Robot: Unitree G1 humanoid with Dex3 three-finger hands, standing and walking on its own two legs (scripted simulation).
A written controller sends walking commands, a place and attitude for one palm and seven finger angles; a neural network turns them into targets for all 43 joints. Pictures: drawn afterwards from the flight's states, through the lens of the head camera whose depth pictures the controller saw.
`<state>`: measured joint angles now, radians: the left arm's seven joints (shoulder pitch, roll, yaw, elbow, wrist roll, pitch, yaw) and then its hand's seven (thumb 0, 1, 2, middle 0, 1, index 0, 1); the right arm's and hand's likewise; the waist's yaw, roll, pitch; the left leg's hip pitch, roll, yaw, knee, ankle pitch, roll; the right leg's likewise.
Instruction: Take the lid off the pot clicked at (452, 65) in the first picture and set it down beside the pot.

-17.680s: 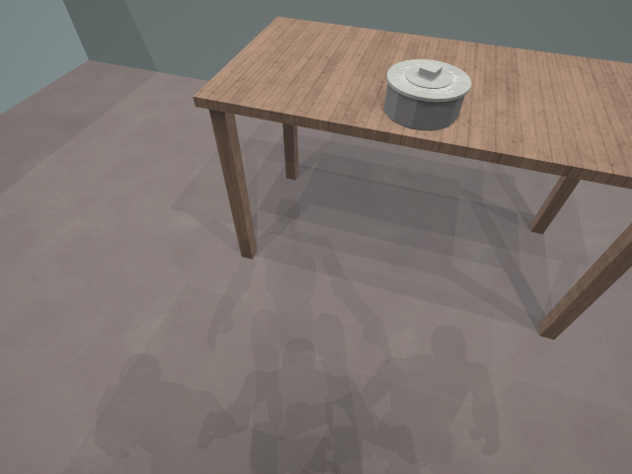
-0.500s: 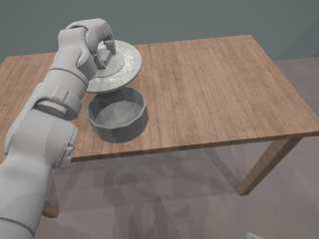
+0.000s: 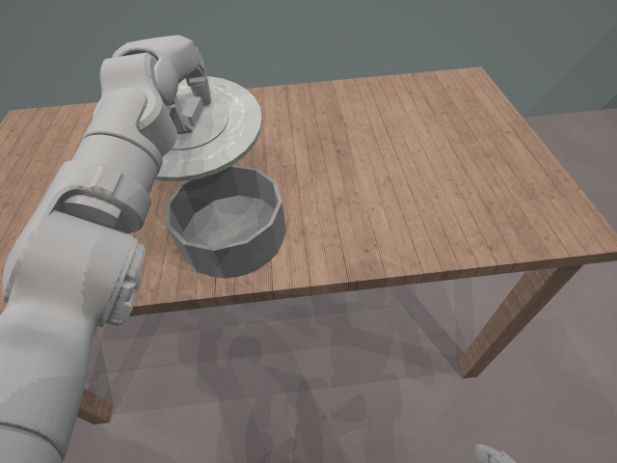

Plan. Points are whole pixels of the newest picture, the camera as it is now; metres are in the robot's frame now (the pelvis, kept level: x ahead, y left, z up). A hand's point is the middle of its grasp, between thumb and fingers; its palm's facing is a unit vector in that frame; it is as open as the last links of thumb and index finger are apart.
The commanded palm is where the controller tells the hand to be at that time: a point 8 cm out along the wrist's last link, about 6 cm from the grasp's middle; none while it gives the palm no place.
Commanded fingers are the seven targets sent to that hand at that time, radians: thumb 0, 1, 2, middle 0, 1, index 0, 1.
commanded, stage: move the lid sideways beside the pot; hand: left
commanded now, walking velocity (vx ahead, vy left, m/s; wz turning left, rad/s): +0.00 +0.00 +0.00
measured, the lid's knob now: (183, 110) +0.52 +0.15 +0.20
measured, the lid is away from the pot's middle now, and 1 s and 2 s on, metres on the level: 0.02 0.15 0.23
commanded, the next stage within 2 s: lower the lid onto the table in 1.86 s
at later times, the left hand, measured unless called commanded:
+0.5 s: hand (114, 121) +0.47 +0.22 +0.22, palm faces -0.26 -0.08 -0.96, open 7.7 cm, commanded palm +0.46 +0.21 +0.28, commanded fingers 0.00 0.71 0.89 -0.94 -1.08 -0.82 -1.01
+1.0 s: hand (67, 126) +0.47 +0.27 +0.22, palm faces -0.27 -0.06 -0.96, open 7.7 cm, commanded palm +0.46 +0.26 +0.28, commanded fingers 0.00 0.71 0.89 -0.94 -1.08 -0.82 -1.01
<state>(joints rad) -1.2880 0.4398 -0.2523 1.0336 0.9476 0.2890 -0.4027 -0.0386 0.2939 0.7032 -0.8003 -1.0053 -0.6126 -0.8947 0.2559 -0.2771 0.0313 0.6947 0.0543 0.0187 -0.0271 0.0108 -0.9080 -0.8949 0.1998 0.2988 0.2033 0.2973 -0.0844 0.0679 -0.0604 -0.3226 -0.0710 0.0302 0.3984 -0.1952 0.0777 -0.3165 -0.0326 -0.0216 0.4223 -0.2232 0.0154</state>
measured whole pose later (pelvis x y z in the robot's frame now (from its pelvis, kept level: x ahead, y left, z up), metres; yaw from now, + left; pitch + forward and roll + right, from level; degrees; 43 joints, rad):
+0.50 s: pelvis +0.00 +0.00 +0.00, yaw +1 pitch +6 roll -1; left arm -1.20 0.61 -0.20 0.94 0.94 0.20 -0.49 -0.03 0.30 0.70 -0.80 -1.01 -0.61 -0.89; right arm 0.26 -0.29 0.02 0.67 0.07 0.08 -0.04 0.01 -0.91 -0.89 0.20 0.30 0.20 0.30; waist -0.08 0.06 -0.04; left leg -0.31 -0.06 0.01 0.42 -0.21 0.08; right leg -0.28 -0.02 -0.04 0.40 -0.22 0.01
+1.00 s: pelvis -0.01 +0.01 +0.00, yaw +1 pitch +7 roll -1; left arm -1.23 0.68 -0.20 0.99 0.96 0.14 -0.51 -0.04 0.30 0.70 -0.81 -1.01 -0.61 -0.89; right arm 0.28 -0.29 0.02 0.68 0.08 0.10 -0.04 0.01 -0.91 -0.89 0.20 0.30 0.20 0.30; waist -0.08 0.05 -0.03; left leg -0.35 -0.08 0.01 0.43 -0.20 0.09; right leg -0.31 -0.04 -0.04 0.39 -0.20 0.02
